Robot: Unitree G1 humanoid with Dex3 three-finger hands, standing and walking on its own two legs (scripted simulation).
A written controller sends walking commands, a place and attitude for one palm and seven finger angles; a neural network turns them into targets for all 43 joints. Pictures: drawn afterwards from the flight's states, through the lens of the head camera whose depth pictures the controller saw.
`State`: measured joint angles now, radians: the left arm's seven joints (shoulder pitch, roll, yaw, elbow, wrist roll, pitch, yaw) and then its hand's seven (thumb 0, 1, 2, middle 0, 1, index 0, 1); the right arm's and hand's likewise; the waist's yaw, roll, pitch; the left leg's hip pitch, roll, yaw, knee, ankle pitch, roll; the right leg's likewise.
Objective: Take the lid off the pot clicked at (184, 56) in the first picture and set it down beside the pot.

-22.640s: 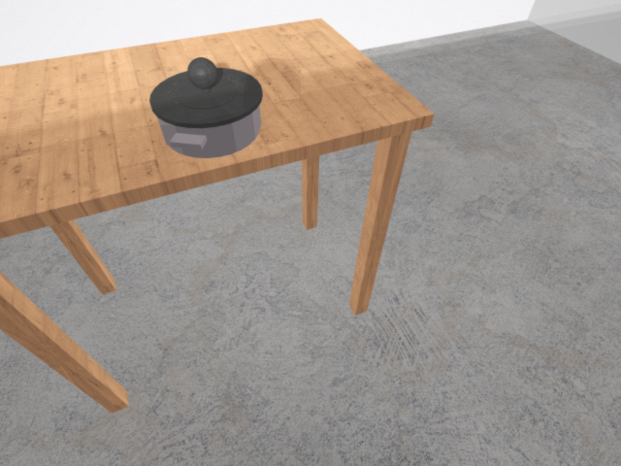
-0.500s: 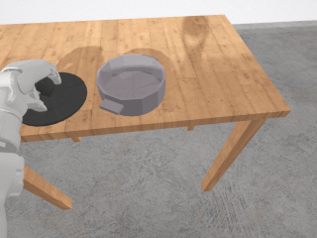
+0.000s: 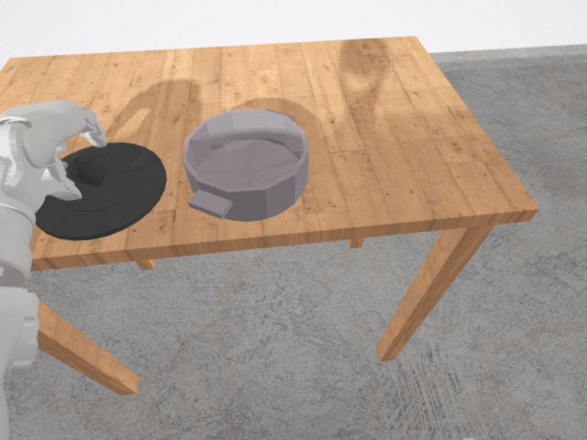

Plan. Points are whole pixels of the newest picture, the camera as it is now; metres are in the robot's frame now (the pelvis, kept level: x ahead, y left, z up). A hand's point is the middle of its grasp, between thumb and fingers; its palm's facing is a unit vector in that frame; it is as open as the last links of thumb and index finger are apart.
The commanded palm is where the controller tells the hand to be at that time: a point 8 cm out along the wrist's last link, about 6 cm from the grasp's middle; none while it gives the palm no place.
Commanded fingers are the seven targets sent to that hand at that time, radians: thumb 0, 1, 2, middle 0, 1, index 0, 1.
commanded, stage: raise the empty hand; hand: left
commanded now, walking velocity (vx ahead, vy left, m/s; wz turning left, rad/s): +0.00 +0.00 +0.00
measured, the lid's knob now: (88, 167) +0.47 +0.29 +0.11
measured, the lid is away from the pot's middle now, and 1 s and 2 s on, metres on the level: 0.23 0.23 0.23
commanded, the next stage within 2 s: draw the hand back to the body in 0.92 s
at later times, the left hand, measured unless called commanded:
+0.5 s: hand (42, 128) +0.44 +0.30 +0.21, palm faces -0.28 -0.07 -0.96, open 11.0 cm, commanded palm +0.43 +0.29 +0.27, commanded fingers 0.00 -0.15 0.93 -0.50 -0.57 -0.50 -0.57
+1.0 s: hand (43, 90) +0.46 +0.28 +0.24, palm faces -0.24 -0.07 -0.97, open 11.0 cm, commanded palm +0.44 +0.29 +0.31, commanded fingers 0.00 -0.15 0.93 -0.50 -0.57 -0.50 -0.57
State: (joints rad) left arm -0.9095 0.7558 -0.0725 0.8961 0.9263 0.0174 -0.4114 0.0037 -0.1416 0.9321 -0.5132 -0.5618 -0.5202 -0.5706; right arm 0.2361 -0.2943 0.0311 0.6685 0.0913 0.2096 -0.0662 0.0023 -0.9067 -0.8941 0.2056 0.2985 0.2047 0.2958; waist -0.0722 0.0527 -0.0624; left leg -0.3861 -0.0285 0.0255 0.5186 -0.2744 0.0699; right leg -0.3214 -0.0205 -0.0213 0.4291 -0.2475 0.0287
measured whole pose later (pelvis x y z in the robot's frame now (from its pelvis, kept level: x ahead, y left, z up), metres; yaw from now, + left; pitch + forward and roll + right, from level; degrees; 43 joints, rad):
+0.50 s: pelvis +0.00 -0.01 +0.00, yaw +1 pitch +7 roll -1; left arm -1.06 0.78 -0.13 0.91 0.94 0.10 -0.49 0.00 -0.14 0.93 -0.51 -0.56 -0.52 -0.57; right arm 0.22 -0.30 0.05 0.67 0.09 0.20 -0.07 0.00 -0.91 -0.89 0.21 0.30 0.20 0.30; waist -0.07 0.05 -0.05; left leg -0.35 -0.03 0.01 0.49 -0.25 0.06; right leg -0.29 -0.02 -0.03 0.41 -0.24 0.02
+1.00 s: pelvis +0.00 -0.01 +0.00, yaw +0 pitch +7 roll -1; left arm -1.17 0.79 -0.16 0.93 0.96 0.18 -0.54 0.00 -0.14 0.93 -0.51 -0.56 -0.52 -0.57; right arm 0.23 -0.31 0.05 0.67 0.10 0.20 -0.06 0.00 -0.91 -0.89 0.20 0.30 0.20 0.30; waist -0.08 0.06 -0.06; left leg -0.34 -0.03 0.02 0.47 -0.26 0.05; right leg -0.29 -0.02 -0.03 0.42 -0.25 0.02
